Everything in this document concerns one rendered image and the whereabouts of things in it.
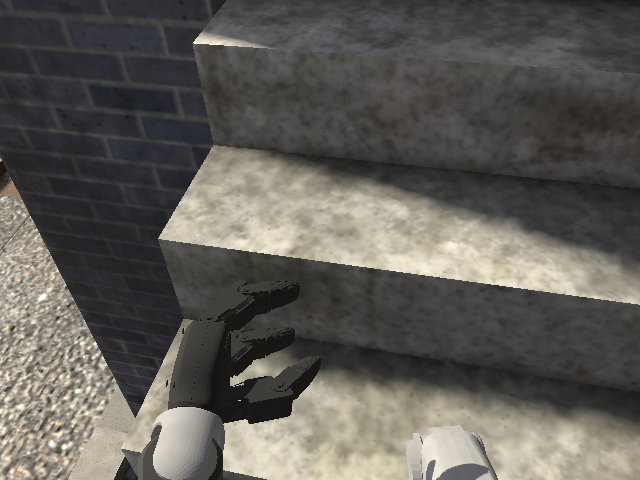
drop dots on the right robot thigh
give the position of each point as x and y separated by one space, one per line
448 453

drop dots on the left robot forearm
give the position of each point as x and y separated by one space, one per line
187 443

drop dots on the left robot hand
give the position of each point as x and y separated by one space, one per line
209 355

